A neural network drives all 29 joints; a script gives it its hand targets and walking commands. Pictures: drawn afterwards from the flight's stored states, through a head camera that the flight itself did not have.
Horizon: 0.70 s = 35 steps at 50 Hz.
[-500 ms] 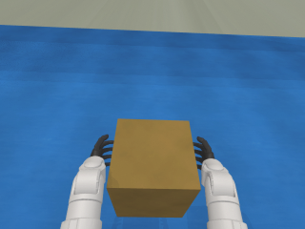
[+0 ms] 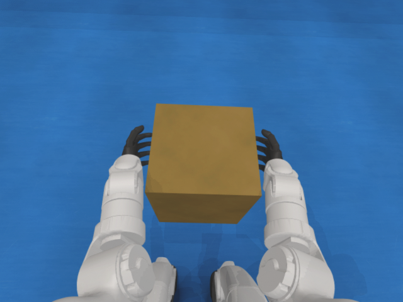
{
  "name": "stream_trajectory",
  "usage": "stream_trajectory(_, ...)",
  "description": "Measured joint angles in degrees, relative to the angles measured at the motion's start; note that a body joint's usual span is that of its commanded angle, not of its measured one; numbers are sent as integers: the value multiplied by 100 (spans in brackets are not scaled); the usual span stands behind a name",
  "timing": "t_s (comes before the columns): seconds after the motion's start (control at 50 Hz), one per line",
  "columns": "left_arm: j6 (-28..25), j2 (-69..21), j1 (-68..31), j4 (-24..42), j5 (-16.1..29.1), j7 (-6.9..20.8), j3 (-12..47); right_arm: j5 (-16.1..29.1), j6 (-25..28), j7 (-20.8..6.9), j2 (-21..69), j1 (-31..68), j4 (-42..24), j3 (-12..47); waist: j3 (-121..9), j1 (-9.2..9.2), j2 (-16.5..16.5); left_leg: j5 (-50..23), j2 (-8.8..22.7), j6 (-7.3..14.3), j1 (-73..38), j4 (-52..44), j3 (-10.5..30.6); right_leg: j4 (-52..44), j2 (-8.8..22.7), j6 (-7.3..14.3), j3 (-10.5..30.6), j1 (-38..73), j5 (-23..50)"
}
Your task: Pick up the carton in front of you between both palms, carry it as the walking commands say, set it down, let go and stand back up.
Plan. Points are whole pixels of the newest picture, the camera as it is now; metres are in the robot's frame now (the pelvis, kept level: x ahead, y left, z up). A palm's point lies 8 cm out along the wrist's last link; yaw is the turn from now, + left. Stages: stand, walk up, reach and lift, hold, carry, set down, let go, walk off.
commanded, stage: set down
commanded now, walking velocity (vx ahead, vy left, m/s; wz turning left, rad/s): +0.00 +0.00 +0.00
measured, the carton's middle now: (201, 170) +0.39 +0.00 -0.09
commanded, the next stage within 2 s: none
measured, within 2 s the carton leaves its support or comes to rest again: rests again in 1.86 s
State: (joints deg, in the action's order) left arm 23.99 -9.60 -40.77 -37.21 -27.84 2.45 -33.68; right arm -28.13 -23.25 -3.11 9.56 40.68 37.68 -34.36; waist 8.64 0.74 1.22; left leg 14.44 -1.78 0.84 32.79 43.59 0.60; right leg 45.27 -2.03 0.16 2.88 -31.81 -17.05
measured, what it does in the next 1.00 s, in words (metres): lowers itself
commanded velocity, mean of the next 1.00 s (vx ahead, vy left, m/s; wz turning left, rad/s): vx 0.00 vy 0.00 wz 0.00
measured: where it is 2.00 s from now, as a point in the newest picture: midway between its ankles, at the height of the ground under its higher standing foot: outside the picture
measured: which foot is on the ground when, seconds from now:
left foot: down 0.00-1.00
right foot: down 0.00-1.00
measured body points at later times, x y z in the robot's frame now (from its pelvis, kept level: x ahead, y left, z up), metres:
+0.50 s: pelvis +0.02 +0.00 -0.12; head +0.25 +0.01 +0.27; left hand +0.45 +0.18 -0.20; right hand +0.46 -0.13 -0.20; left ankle +0.08 +0.11 -0.70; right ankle +0.07 -0.12 -0.70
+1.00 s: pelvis -0.03 +0.00 -0.25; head +0.29 +0.03 +0.07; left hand +0.48 +0.20 -0.36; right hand +0.50 -0.10 -0.36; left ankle +0.08 +0.11 -0.70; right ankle +0.07 -0.12 -0.70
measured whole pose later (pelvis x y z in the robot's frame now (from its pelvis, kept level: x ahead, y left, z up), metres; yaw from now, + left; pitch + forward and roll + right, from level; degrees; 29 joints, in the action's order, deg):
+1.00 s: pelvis -0.03 +0.00 -0.25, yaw -2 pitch +45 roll -2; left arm 17.5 4.7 -64.1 -39.5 -10.9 -1.1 -25.9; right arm -10.1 -16.2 6.0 0.7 64.4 39.6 -25.8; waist -1.8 3.2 2.5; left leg 28.1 -1.7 0.3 118.3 101.2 1.1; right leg 101.7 -4.0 -1.0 0.2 -116.0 -31.0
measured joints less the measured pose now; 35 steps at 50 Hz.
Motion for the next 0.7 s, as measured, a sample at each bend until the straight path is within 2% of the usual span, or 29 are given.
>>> stream_trajectory(0.08, -613, 133, 28, 204, 311, -31, 270, 354, 619, 140, -31, 27, -151, 271, 61, 13, 11, 67, -2, -24, 1222, 498, 43, 489, -16, 12, -60, -1202, -80)
stream_trajectory(0.16, -1089, 312, 126, 485, 813, -121, 641, 897, 1079, 336, -84, -43, -429, 687, -99, 31, 3, 211, 19, -54, 2531, 1105, 80, 1055, -56, 19, -118, -2484, -213)
stream_trajectory(0.24, -1207, 475, 239, 818, 1340, -191, 1001, 1466, 1203, 524, -150, -209, -822, 1106, -608, 54, 12, 446, 32, -79, 3730, 1757, 103, 1676, -91, 22, -162, -3663, -436)
stream_trajectory(0.3, -1159, 532, 232, 913, 1546, -206, 1078, 1694, 1172, 590, -163, -233, -945, 1192, -1053, 65, 35, 627, 32, -85, 4390, 2171, 97, 2089, -105, 19, -168, -4322, -619)
stream_trajectory(0.48, -904, 565, -141, 489, 1403, -163, 803, 1560, 902, 603, -166, 97, -601, 912, -1854, 127, 78, 1016, 38, -67, 5554, 3036, 40, 2956, -139, -8, -141, -5494, -999)
stream_trajectory(0.58, -945, 677, -449, 256, 1378, -167, 725, 1493, 950, 654, -236, 401, -382, 851, -1957, 161, 85, 1131, 34, -61, 6201, 3511, 28, 3427, -154, -27, -145, -6135, -1117)
stream_trajectory(0.7, -979, 902, -922, 119, 1532, -235, 770, 1615, 1003, 774, -401, 890, -231, 920, -1841, 192, 87, 1242, 26, -65, 7046, 4213, 41, 4114, -173, -51, -183, -6961, -1237)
